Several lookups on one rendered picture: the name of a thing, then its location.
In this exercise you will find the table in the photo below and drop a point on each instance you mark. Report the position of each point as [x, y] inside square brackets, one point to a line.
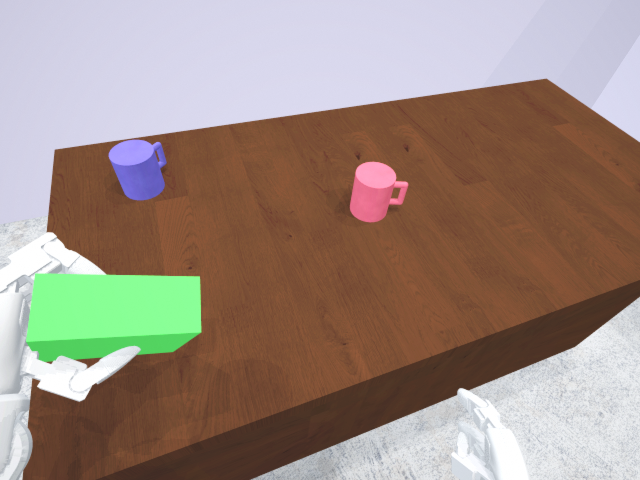
[518, 237]

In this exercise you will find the left robot hand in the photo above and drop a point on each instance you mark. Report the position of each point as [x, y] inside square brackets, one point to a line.
[65, 377]

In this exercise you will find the sponge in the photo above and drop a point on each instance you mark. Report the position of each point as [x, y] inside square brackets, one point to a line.
[82, 316]

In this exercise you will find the left robot forearm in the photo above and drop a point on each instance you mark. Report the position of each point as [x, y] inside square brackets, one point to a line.
[15, 438]

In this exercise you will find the right robot hand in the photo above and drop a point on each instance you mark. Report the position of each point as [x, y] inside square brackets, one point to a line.
[497, 455]

